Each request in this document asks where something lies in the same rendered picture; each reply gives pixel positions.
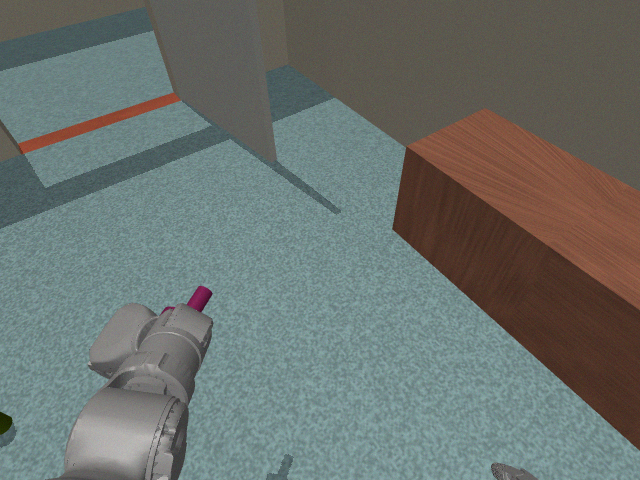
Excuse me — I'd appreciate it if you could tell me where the left robot hand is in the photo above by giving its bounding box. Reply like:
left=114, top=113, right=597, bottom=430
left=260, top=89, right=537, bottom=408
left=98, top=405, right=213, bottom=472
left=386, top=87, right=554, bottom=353
left=87, top=303, right=157, bottom=380

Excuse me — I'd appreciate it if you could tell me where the right robot hand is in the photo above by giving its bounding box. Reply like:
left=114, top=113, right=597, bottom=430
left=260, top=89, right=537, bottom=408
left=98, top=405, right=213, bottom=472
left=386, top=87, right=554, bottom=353
left=491, top=463, right=539, bottom=480

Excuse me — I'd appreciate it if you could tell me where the left robot arm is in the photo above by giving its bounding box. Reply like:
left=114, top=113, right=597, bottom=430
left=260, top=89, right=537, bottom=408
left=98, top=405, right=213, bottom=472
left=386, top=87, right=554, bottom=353
left=46, top=303, right=213, bottom=480

